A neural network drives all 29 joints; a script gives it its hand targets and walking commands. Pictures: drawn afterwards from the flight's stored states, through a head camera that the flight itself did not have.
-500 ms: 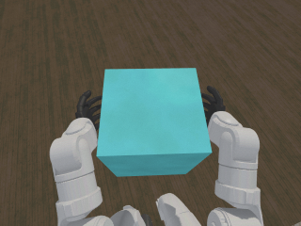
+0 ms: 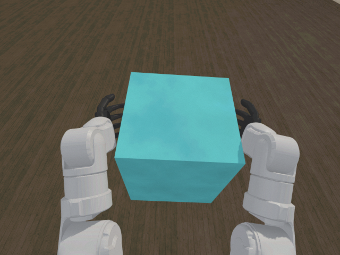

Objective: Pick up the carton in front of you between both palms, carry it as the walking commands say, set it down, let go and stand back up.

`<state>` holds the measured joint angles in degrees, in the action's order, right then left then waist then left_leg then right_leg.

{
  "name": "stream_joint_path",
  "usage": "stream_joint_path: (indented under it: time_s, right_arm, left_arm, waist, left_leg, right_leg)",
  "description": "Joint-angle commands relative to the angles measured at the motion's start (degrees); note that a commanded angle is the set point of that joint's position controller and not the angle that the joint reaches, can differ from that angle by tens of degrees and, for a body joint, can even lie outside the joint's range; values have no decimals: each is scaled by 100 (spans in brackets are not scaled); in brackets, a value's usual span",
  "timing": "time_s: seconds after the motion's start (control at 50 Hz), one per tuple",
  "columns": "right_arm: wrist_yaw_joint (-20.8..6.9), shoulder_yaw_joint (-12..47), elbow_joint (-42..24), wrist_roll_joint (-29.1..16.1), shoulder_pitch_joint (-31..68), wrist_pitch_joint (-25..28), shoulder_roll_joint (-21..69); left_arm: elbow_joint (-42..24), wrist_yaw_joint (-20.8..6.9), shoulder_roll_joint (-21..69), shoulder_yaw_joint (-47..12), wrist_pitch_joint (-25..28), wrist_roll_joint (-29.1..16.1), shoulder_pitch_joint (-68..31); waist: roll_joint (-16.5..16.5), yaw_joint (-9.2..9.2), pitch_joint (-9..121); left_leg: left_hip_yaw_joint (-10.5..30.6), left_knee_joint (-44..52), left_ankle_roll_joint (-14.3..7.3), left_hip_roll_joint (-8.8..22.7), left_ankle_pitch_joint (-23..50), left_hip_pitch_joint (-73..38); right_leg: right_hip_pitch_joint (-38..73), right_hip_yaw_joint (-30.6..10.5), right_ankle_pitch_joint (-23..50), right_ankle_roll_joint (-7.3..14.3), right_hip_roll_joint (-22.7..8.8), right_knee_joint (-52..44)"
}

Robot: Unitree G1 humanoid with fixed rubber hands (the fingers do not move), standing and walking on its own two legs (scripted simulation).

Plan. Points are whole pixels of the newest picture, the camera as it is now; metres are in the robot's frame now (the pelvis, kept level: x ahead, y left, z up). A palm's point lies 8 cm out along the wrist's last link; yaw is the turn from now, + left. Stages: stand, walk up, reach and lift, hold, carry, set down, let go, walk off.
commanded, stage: carry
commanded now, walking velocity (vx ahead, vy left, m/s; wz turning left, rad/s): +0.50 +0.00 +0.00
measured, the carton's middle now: (175, 144) +0.36 +0.04 +0.09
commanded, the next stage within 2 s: none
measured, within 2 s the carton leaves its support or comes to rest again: neither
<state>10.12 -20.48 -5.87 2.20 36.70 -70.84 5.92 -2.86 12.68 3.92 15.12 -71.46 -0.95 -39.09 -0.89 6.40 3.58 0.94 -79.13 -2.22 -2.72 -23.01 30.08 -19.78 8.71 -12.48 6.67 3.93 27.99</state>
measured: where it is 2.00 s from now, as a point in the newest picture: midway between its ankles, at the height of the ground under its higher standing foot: (160, 223)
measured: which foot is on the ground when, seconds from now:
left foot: up 0.00-0.22, down 0.24-0.60, up 0.62-0.72, down 0.74-1.00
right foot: down 0.00-0.26, up 0.28-0.58, down 0.60-1.00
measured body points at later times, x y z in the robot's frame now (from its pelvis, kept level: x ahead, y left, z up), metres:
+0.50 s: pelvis +0.34 +0.08 +0.02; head +0.38 +0.09 +0.47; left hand +0.61 +0.22 +0.07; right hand +0.60 -0.08 +0.08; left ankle +0.30 +0.17 -0.73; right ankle +0.39 -0.05 -0.69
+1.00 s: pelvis +0.52 +0.08 +0.00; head +0.48 +0.08 +0.45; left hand +0.76 +0.23 +0.10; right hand +0.77 -0.07 +0.10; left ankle +0.40 +0.17 -0.73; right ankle +0.52 -0.02 -0.73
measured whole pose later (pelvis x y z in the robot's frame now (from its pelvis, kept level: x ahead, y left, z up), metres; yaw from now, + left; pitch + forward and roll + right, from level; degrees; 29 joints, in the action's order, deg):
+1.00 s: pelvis +0.52 +0.08 +0.00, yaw +1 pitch +4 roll -1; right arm 7.4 -3.5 -26.8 3.6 1.8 -70.7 7.3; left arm -27.2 7.6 7.3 3.2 -70.4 3.0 -1.7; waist 0.7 0.3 10.2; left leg -7.5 -29.0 0.5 2.6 -23.8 7.4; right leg -18.8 12.2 -16.0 1.9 -2.8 32.1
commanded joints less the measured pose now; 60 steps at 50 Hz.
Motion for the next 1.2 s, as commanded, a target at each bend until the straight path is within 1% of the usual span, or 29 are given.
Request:
stream_joint_path:
  time_s: [0.0, 0.04, 0.1, 0.14, 0.18, 0.2, 0.22, 0.24, 0.26, 0.28, 0.3, 0.32, 0.42, 0.46, 0.5, 0.54, 0.56, 0.58, 0.6, 0.62, 0.64, 0.66, 0.7, 0.74, 0.78, 0.82, 0.9, 1.08, 1.18]
  right_arm:
    - [-92, 3168, -8, -606, 3006, 64, 3953]
    - [-234, 3487, 24, -709, 2731, 112, 4395]
    - [-454, 3948, -31, -912, 2092, 209, 5050]
    - [-601, 4288, -266, -1061, 1676, 285, 5402]
    - [-714, 4689, -644, -1241, 1274, 397, 5734]
    - [-758, 4836, -774, -1252, 970, 454, 5815]
    - [-786, 4922, -876, -1208, 564, 507, 5675]
    - [-813, 5024, -911, -1183, 112, 576, 5660]
    - [-857, 5104, -1171, -1239, -67, 663, 5905]
    - [-902, 5170, -1562, -1310, -114, 750, 6170]
    - [-947, 5175, -1774, -1397, -200, 815, 6338]
    - [-985, 5212, -2128, -1510, -268, 899, 6447]
    - [-1146, 5357, -2440, -1499, -1696, 950, 5981]
    - [-1201, 5413, -2589, -1500, -1940, 917, 5661]
    - [-1207, 5454, -2698, -1495, -2086, 857, 5278]
    - [-1160, 5478, -2815, -1451, -2093, 746, 4880]
    - [-1117, 5473, -2919, -1428, -2019, 681, 4707]
    - [-1068, 5461, -2984, -1405, -1890, 582, 4501]
    - [-1016, 5477, -3004, -1437, -1828, 474, 4332]
    - [-973, 5485, -3035, -1468, -1861, 393, 4164]
    - [-952, 5508, -3101, -1521, -1751, 339, 4165]
    - [-937, 5518, -3094, -1535, -1689, 291, 4210]
    - [-920, 5448, -2990, -1538, -1588, 236, 4360]
    - [-896, 5315, -2897, -1467, -1640, 182, 4328]
    - [-845, 5192, -2664, -1329, -1681, 90, 4145]
    - [-804, 5059, -2563, -1287, -1699, 28, 3945]
    - [-787, 5054, -2544, -1345, -1570, 26, 4141]
    - [-910, 5323, -2839, -1542, -1348, 171, 4612]
    - [-920, 5301, -2802, -1494, -1501, 158, 4490]
  left_arm:
    - [-435, -567, 5127, -3590, 186, -1677, -3680]
    - [-421, -634, 5269, -3528, 227, -1462, -3120]
    - [-442, -728, 5507, -3552, 302, -1066, -2121]
    - [-642, -797, 5664, -3665, 362, -831, -1432]
    - [-1028, -903, 5773, -3852, 434, -715, -867]
    - [-1221, -956, 5723, -3993, 464, -702, -656]
    - [-1362, -1020, 5677, -4120, 497, -696, -216]
    - [-1413, -1095, 5717, -4319, 521, -725, 150]
    - [-1756, -1182, 5939, -4509, 586, -908, 134]
    - [-1958, -1248, 6146, -4604, 676, -998, 207]
    - [-2124, -1282, 6321, -4697, 761, -1088, 351]
    - [-2408, -1305, 6501, -4821, 860, -1201, 520]
    - [-2697, -1248, 6169, -5026, 1042, -1013, 2070]
    - [-2956, -1241, 5877, -5148, 1012, -999, 2169]
    - [-3143, -1245, 5526, -5231, 922, -1031, 2237]
    - [-3204, -1251, 5162, -5154, 801, -987, 2301]
    - [-3243, -1247, 4999, -5081, 730, -970, 2255]
    - [-3145, -1225, 4753, -4932, 647, -953, 2364]
    - [-3068, -1181, 4579, -4823, 580, -957, 2375]
    - [-3000, -1156, 4557, -4775, 523, -1013, 2471]
    - [-3030, -1138, 4553, -4715, 488, -1055, 2402]
    - [-3012, -1131, 4603, -4681, 440, -1073, 2313]
    - [-3191, -1129, 4636, -4709, 369, -1146, 1985]
    - [-3208, -1135, 4582, -4763, 286, -1169, 1889]
    - [-3039, -1121, 4368, -4680, 181, -1132, 1855]
    - [-2865, -1070, 4238, -4609, 117, -1102, 1923]
    - [-2872, -1047, 4410, -4641, 94, -1158, 1744]
    - [-3087, -1131, 4871, -4757, 231, -1153, 1702]
    - [-3074, -1125, 4760, -4735, 223, -1097, 1836]
  waist:
    - [-52, -518, 1661]
    - [-457, -484, 1527]
    - [-824, -444, 1533]
    - [-813, -451, 1671]
    - [-596, -555, 2232]
    - [-372, -670, 2524]
    - [890, -668, 2961]
    - [1427, -738, 2902]
    - [1447, -773, 2812]
    - [870, -798, 2620]
    - [527, -795, 2506]
    - [507, -775, 2429]
    - [1057, -734, 2060]
    - [1282, -769, 1877]
    - [1214, -773, 1690]
    - [734, -669, 1538]
    - [475, -654, 1639]
    - [-230, -611, 1846]
    - [-1028, -566, 1976]
    - [-979, -569, 2034]
    - [-800, -582, 1917]
    - [-727, -639, 1784]
    - [-578, -683, 1630]
    - [-185, -655, 1449]
    - [198, -637, 1281]
    - [221, -646, 1420]
    - [326, -643, 1482]
    - [165, -670, 1669]
    - [265, -661, 1606]
  left_leg:
    - [-126, 1619, 58, 592, 433, 913]
    - [-392, 3126, 192, 642, 790, 564]
    - [-1063, 4735, 348, 340, 1718, -118]
    - [-1333, 5449, 376, 176, 2342, -766]
    - [-1538, 5935, 326, 152, 2699, -2517]
    - [-771, 5733, 28, 778, 2351, -3792]
    - [1378, 5640, -471, 2330, 2958, -4864]
    - [2487, 6036, -1120, 2729, 3452, -5482]
    - [2600, 5962, -1327, 2850, 3746, -5388]
    - [1976, 5939, -1173, 2679, 3901, -5049]
    - [1484, 6074, -949, 2530, 3777, -4761]
    - [1006, 6196, -716, 2356, 3926, -4496]
    - [-548, 6018, -350, 1717, 6075, -4115]
    - [-970, 5904, -215, 1492, 6202, -3957]
    - [-1181, 5648, -106, 1342, 5349, -3511]
    - [-1375, 4978, 193, 1131, 4111, -2569]
    - [-1263, 4634, 366, 1071, 3258, -1918]
    - [-1103, 4101, 516, 873, 1563, -1136]
    - [-774, 3696, 541, 659, -514, -734]
    - [-644, 3645, 473, 736, -1029, -671]
    - [-550, 3989, 464, 789, -1061, -822]
    - [-550, 4645, 424, 773, -830, -1094]
    - [-649, 5746, 409, 850, 424, -1855]
    - [-500, 5764, 405, 1114, 1184, -2006]
    - [-520, 5464, 357, 1297, 2355, -1978]
    - [-528, 5279, 365, 1319, 3373, -2228]
    - [-484, 5084, 305, 1288, 4422, -2255]
    - [-479, 5030, 258, 1160, 4164, -2141]
    - [-433, 5062, 215, 1211, 4205, -2219]
  right_leg:
    - [1603, -2031, 313, 718, -1849, -1406]
    - [1625, -1344, 1220, 467, -1640, -1388]
    - [2021, -585, 2681, 37, -1447, -1118]
    - [2196, -327, 3363, -165, -1405, -694]
    - [1886, 175, 3567, -509, -1121, 543]
    - [864, 44, 2575, -694, -1078, 1415]
    - [-390, -117, 454, -902, -746, 2778]
    - [-1681, -386, -1337, -871, -191, 3709]
    - [-2192, -721, -1626, -759, -434, 4294]
    - [-2288, -896, -1537, -713, -706, 4309]
    - [-2202, -983, -1159, -691, -893, 3943]
    - [-1992, -925, -871, -691, -985, 3375]
    - [-1214, -106, -207, -813, -463, 1106]
    - [-890, 204, 572, -846, -264, 332]
    - [-151, 432, 1441, -841, -247, -256]
    - [1155, 401, 2646, -759, -455, -997]
    - [1944, -29, 3443, -629, -940, -766]
    - [2704, -971, 5470, -349, -1764, -242]
    - [3030, -1672, 6302, 324, -2524, -210]
    - [3031, -1784, 5594, 535, -2678, -428]
    - [2682, -1677, 4816, 488, -2531, -632]
    - [2247, -1477, 4124, 326, -2314, -806]
    - [1598, -922, 2624, -147, -1871, -844]
    - [1282, -582, 2100, -428, -1611, -567]
    - [1221, -434, 2518, -432, -1487, -205]
    - [1134, -421, 3204, -410, -1438, 134]
    - [1041, -273, 3140, -432, -1319, 513]
    - [1387, -296, 3363, -404, -1311, 605]
    - [1254, -306, 2839, -415, -1304, 597]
